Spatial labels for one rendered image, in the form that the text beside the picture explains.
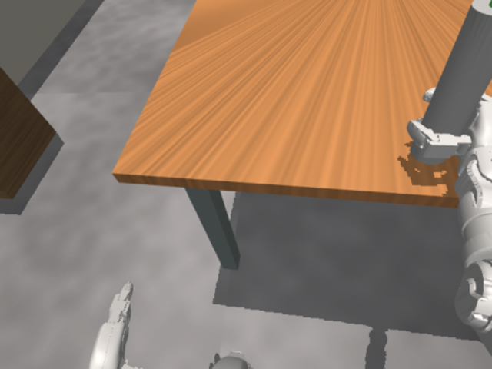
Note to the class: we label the left robot hand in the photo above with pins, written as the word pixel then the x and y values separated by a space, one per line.
pixel 109 349

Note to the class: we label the bottle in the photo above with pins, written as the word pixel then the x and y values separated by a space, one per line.
pixel 465 78

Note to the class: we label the right robot arm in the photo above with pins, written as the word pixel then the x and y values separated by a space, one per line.
pixel 473 302

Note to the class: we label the table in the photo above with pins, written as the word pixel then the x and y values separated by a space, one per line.
pixel 305 98

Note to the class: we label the right robot hand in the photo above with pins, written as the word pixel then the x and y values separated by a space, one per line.
pixel 476 133

